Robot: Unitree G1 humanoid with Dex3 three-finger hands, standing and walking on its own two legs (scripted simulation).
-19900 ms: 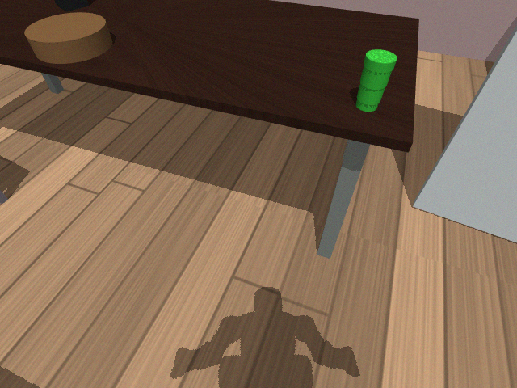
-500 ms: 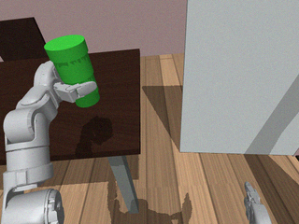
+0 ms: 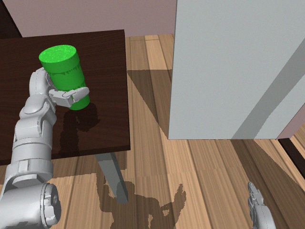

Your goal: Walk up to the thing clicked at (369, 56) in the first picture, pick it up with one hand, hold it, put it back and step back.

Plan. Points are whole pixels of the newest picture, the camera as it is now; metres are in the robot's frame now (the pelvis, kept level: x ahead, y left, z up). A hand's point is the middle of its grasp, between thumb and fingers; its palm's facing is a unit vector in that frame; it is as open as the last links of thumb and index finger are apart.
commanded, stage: crouch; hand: left
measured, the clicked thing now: (69, 80) +0.43 +0.19 +0.20
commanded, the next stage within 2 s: lower in 0.64 s
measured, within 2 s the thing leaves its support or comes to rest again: rests again in 1.68 s
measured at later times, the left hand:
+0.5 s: hand (75, 88) +0.47 +0.20 +0.15, palm faces +0.19 -0.98 +0.01, open 10.1 cm
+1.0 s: hand (80, 95) +0.49 +0.20 +0.10, palm faces +0.17 -0.99 +0.01, open 10.1 cm
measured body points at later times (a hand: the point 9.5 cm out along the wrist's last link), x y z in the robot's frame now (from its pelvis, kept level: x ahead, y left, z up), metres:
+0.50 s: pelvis +0.02 +0.00 +0.00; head +0.05 +0.00 +0.45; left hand +0.46 +0.25 +0.15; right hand +0.16 -0.27 -0.08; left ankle +0.01 +0.12 -0.73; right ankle +0.04 -0.13 -0.73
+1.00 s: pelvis +0.02 +0.00 -0.01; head +0.08 +0.00 +0.43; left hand +0.47 +0.26 +0.11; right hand +0.16 -0.27 -0.09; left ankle +0.01 +0.12 -0.73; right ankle +0.04 -0.13 -0.73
